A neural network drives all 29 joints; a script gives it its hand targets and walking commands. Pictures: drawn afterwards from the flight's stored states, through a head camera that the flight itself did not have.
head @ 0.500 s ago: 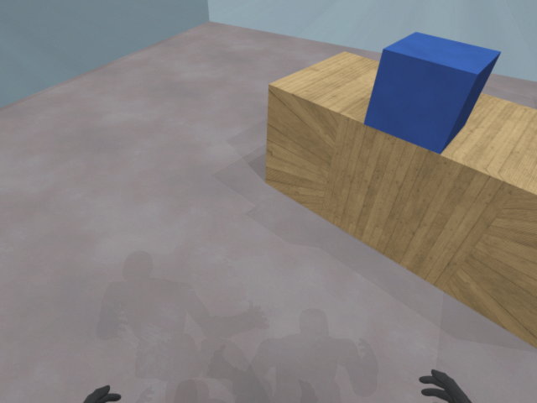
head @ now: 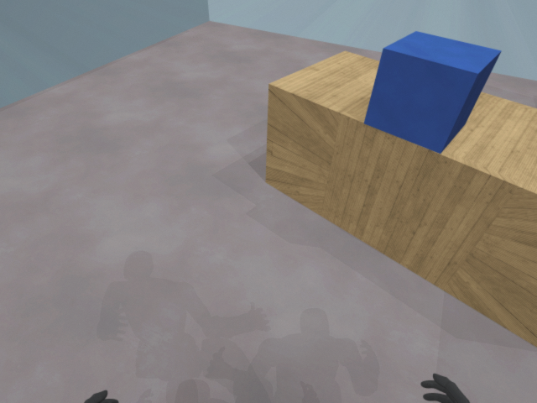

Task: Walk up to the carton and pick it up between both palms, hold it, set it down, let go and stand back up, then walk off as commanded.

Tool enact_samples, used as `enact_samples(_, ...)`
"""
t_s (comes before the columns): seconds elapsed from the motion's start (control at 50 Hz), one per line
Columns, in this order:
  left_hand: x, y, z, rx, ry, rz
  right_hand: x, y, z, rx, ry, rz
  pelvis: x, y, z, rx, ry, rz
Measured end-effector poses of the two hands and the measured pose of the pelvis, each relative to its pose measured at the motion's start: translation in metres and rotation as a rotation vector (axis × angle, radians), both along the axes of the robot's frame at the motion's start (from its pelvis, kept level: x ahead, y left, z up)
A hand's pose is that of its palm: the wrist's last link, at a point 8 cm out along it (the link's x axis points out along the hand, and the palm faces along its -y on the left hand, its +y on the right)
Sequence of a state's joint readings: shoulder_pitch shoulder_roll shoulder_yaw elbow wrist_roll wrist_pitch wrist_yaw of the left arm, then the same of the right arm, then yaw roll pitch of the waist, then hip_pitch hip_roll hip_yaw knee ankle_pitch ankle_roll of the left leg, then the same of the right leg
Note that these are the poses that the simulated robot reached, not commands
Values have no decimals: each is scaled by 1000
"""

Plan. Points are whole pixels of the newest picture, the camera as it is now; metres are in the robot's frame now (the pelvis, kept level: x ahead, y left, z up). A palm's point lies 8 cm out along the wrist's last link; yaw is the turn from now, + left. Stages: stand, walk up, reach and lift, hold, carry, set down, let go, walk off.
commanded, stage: walk up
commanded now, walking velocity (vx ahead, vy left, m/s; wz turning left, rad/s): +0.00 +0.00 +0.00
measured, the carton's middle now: (427, 89) +1.17 -0.59 -0.02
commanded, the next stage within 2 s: none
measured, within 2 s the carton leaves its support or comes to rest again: neither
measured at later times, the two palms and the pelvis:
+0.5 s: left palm (112, 402) +0.18 +0.23 -0.08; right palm out of the picture +0.10 -0.43 -0.08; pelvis +0.05 -0.08 -0.01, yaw -14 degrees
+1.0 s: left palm (162, 313) +0.34 +0.20 -0.12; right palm out of the picture +0.21 -0.43 -0.04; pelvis +0.19 -0.08 -0.01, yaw -22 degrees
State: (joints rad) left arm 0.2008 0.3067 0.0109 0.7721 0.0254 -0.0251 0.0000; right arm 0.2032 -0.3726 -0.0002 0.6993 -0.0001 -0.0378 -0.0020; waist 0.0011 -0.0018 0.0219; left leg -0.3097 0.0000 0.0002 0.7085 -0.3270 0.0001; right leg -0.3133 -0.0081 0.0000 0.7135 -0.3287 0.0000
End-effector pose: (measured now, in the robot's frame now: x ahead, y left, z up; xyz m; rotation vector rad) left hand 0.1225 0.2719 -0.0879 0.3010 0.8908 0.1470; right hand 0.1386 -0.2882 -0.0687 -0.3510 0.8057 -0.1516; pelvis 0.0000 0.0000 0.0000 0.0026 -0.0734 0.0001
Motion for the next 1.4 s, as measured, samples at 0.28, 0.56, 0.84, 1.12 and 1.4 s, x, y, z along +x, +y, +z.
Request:
enact_samples(0.28,35,-4,7,46,72,-130,-37,-87,10,-101,-1,-144,15,-27,-4,40,-9,-123)
enact_samples(0.56,64,-45,13,176,230,-173,-26,-148,-20,-38,118,-249,66,-86,-6,14,89,-263)
enact_samples(0.84,127,-33,-17,145,285,-181,93,-133,-5,-73,-2,-236,145,-72,-15,-16,91,-308)
enact_samples(1.12,289,-114,-19,91,85,-448,30,-161,19,-121,-23,-500,205,-93,-14,21,-67,-448)
enact_samples(1.4,342,-140,23,249,69,-470,47,-184,-36,21,83,-550,241,-128,-14,7,5,-543)
